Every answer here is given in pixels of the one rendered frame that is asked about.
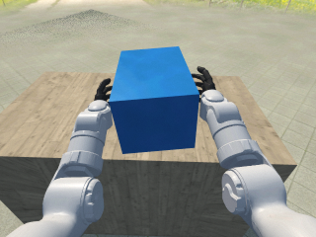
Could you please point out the right robot upper arm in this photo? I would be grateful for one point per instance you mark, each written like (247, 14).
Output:
(256, 193)

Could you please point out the left robot upper arm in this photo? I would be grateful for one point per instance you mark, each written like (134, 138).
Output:
(70, 205)

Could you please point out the robot left forearm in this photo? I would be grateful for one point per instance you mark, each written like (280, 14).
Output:
(84, 154)

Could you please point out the pedestal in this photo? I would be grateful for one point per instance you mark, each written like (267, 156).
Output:
(167, 193)

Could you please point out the left robot hand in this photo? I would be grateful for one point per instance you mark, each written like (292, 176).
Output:
(102, 90)

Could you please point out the carton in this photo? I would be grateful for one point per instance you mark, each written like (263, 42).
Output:
(154, 101)

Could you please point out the robot right forearm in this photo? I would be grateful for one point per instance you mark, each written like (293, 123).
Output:
(235, 147)

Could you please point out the right robot hand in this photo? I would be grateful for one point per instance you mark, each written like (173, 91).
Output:
(207, 81)

